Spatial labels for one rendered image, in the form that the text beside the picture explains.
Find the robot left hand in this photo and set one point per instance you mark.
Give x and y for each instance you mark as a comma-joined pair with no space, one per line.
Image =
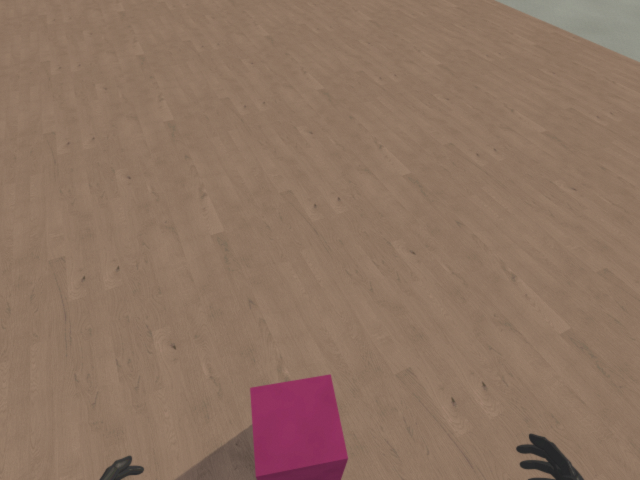
121,469

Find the robot right hand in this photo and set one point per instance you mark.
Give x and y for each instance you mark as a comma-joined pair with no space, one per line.
558,465

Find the carton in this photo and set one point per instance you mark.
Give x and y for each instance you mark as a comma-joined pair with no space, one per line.
297,431

